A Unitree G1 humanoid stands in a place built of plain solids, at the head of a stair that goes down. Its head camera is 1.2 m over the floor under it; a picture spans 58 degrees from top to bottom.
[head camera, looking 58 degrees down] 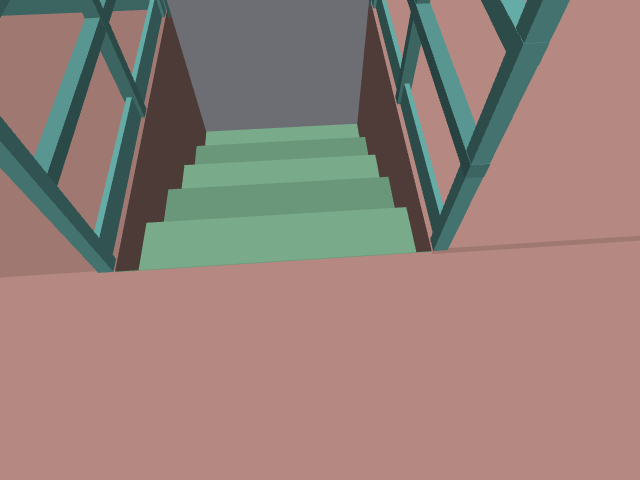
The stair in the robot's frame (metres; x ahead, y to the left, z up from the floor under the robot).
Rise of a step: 0.17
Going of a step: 0.30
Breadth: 1.02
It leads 4 degrees to the left of straight ahead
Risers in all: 6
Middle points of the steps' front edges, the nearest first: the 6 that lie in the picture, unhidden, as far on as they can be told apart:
0.67 0.14 0.00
0.97 0.16 -0.17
1.27 0.19 -0.34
1.57 0.21 -0.51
1.87 0.23 -0.68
2.17 0.25 -0.85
